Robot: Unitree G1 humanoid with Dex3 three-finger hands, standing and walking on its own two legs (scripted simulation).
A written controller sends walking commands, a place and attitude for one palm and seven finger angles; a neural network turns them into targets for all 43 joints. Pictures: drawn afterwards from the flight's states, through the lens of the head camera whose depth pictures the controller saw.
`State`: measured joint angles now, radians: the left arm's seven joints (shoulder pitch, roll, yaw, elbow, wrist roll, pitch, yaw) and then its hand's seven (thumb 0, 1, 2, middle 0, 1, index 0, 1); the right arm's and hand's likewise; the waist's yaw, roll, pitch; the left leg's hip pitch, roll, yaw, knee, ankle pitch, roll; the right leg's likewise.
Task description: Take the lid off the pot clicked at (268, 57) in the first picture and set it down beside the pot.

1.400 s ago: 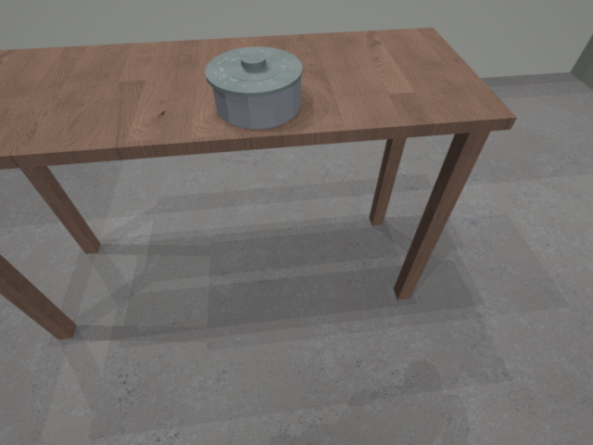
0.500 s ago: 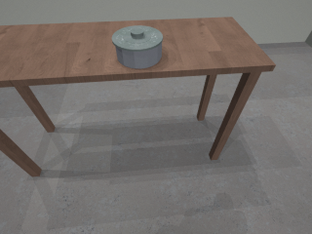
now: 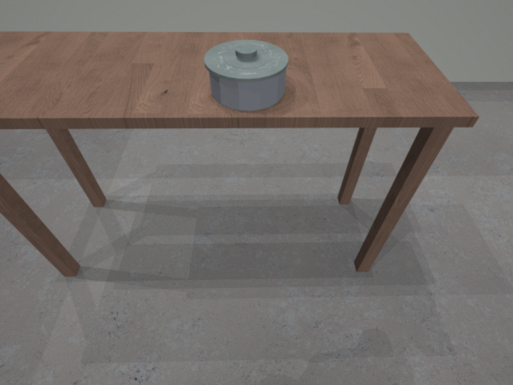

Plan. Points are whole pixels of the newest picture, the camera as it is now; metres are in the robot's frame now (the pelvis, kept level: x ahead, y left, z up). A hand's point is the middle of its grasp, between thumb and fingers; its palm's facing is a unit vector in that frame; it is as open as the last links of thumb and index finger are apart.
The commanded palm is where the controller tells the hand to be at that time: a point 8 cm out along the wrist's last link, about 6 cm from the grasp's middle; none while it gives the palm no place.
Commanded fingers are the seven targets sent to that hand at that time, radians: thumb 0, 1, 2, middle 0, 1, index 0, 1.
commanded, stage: take the last steps up to it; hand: left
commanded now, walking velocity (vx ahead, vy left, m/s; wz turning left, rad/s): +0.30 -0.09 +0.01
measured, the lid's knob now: (246, 51) +0.77 +0.06 +0.16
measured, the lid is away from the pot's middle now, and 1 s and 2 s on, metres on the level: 0.00 0.00 0.00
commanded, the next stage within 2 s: come to a stop and stand still in 0.66 s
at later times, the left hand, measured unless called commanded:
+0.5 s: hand out of the picture +0.04 +0.14 -0.17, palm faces +0.10 -0.99 -0.13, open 7.4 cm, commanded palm none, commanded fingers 0.00 0.90 0.90 -0.20 -0.30 -0.20 -0.30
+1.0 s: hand (211, 292) +0.33 +0.11 -0.16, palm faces +0.07 -0.97 -0.23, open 7.3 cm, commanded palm none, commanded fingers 0.00 0.90 0.90 -0.20 -0.30 -0.20 -0.30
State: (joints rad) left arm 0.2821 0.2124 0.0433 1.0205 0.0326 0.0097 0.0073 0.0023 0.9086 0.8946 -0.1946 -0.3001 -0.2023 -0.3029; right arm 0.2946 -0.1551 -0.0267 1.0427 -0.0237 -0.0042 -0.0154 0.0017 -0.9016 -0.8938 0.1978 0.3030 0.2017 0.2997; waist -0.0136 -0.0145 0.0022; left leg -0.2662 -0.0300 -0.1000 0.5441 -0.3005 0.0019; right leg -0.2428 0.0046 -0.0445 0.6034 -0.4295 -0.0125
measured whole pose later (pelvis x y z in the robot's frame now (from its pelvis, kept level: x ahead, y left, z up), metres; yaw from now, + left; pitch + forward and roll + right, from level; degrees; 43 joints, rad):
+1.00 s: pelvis +0.29 -0.07 +0.00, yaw +2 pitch +0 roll +1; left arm 0.25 0.14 0.03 0.97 0.03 0.00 0.04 0.00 0.91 0.89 -0.20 -0.30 -0.21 -0.30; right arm 0.19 -0.21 -0.06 1.01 0.00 0.04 -0.02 0.00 -0.91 -0.89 0.19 0.30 0.20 0.30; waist 0.01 0.01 0.08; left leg -0.46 -0.01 0.04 0.94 -0.46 -0.03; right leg -0.29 -0.06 -0.08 0.55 -0.26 -0.01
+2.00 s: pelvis +0.26 -0.04 +0.00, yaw +1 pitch -1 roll -2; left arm 0.33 0.11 0.00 1.09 0.02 -0.01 0.05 0.00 0.91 0.89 -0.20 -0.30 -0.20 -0.30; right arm 0.35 -0.11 -0.02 1.14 -0.01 0.02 -0.01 0.00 -0.90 -0.89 0.20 0.30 0.20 0.30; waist -0.03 0.00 0.03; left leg -0.35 0.01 0.02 0.50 -0.13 0.02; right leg -0.13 0.01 -0.02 0.46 -0.31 0.01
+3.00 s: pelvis +0.26 -0.02 +0.01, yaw +3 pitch -2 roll -1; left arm 0.48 0.18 0.02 0.21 -0.03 0.00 0.18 0.01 0.91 0.89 -0.33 -0.45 -0.34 -0.45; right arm 0.25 -0.19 0.00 0.78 0.04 -0.16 0.01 0.01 -0.90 -0.89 0.20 0.30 0.20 0.30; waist -0.02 0.00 0.03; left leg -0.32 -0.05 0.03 0.45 -0.11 0.06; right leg -0.11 -0.05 -0.03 0.46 -0.32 0.03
